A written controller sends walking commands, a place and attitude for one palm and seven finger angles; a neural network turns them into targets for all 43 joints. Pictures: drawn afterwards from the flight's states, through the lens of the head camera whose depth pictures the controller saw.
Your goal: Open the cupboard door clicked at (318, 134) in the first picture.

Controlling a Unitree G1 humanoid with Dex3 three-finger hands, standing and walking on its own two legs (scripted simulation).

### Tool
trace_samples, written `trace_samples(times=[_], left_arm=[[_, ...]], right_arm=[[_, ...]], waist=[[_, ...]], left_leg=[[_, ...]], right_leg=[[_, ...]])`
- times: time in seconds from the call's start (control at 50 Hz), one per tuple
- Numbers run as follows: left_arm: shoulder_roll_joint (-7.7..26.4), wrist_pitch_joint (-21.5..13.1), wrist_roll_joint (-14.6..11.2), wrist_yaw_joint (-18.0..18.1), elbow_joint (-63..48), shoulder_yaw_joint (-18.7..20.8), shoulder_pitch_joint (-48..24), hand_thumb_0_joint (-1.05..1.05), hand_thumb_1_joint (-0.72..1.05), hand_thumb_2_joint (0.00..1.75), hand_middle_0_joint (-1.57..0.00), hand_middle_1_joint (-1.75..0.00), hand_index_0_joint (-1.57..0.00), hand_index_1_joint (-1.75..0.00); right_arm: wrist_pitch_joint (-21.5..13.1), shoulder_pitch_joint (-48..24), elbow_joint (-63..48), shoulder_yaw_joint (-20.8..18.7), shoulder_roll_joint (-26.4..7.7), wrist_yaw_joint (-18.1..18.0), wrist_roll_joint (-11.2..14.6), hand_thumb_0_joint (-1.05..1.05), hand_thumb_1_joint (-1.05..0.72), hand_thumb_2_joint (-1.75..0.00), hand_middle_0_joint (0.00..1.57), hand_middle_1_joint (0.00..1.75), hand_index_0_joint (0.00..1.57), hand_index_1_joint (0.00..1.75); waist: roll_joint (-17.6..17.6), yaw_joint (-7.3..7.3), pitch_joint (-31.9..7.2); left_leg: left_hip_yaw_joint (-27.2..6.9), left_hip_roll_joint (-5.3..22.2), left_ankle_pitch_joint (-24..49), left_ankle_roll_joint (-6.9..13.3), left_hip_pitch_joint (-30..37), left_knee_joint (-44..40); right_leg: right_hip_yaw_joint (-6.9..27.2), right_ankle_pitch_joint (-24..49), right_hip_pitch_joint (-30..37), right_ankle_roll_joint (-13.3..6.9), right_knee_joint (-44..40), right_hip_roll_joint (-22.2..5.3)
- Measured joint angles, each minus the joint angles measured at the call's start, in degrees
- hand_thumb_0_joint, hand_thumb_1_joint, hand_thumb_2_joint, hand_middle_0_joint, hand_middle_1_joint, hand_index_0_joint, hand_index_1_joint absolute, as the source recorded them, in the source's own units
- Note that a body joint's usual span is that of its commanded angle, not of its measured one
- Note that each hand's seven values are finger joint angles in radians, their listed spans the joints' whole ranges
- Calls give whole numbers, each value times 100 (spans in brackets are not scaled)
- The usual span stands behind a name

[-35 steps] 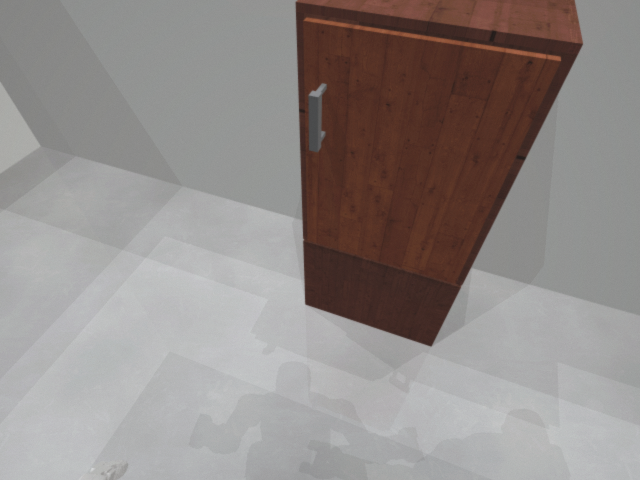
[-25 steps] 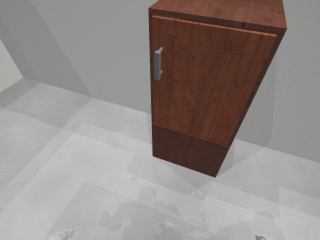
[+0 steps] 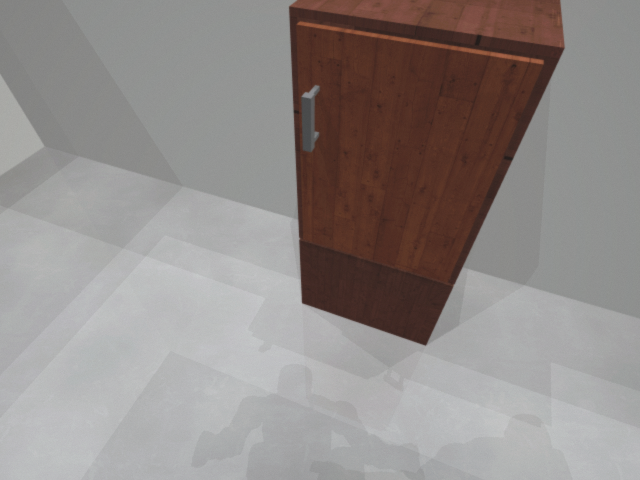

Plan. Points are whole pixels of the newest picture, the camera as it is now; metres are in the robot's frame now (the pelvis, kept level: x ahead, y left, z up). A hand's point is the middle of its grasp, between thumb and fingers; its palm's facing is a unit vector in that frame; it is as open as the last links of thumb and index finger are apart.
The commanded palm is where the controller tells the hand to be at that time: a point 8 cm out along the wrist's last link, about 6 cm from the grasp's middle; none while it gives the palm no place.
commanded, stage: stand and wait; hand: left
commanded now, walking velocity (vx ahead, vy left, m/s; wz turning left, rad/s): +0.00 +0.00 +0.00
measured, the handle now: (312, 118) +0.78 +0.07 +0.04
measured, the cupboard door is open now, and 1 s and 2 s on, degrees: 0 0 0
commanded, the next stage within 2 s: look at it before walking up in 0.12 s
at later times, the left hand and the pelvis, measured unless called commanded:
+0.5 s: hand out of the picture +0.08 +0.24 -0.15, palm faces -0.02 -0.95 -0.32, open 7.4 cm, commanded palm none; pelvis +0.00 +0.00 +0.00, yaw +0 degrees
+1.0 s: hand out of the picture +0.07 +0.24 -0.16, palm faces -0.03 -0.94 -0.33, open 7.4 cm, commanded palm none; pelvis +0.01 +0.00 +0.00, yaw -2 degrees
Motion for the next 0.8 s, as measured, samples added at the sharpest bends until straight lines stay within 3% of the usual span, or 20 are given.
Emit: trace_samples(times=[0.8], left_arm=[[-48, -33, 5, 8, 27, 3, -53, 0, 90, 90, -20, -30, -20, -30]], right_arm=[[-45, -103, 24, 35, 83, -12, 8, 1, -90, -90, 20, 30, 21, 30]], waist=[[-17, 19, -20]], left_leg=[[-21, 8, 56, -12, 91, -188]], right_leg=[[-21, 58, 105, -3, -202, 5]])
